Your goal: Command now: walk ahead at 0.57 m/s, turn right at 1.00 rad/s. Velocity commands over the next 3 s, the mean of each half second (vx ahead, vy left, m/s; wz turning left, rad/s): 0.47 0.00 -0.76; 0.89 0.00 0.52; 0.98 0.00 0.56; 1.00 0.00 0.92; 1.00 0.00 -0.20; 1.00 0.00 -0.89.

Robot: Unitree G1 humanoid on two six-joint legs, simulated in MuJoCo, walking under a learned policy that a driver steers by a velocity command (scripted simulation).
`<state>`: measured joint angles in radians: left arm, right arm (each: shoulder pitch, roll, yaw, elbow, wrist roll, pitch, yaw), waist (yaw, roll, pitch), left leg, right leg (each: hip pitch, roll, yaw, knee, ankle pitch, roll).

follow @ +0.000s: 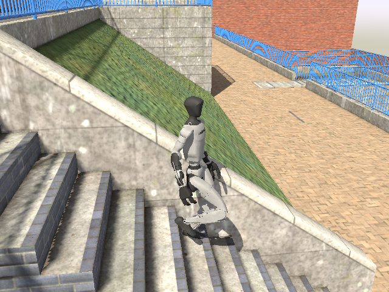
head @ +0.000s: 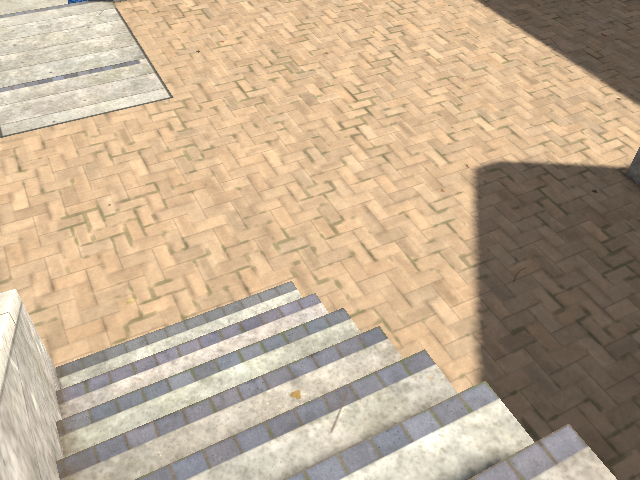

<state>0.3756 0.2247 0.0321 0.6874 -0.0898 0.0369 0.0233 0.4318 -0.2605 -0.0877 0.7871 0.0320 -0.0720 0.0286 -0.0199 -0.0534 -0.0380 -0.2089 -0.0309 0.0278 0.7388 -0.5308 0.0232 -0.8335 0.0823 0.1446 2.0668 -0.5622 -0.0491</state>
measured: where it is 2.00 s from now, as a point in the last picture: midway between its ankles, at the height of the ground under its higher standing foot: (240, 406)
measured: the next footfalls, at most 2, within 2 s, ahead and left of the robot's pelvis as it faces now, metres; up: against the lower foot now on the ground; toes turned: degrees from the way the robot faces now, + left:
right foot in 0.36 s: +0.32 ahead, -0.07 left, -0.19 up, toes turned -18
left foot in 0.86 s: +0.49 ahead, +0.24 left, -0.38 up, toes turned -7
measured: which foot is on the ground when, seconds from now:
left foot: down 0.00-0.34, up 0.36-0.84, down 0.86-1.00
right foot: up 0.00-0.34, down 0.36-0.84, up 0.86-1.00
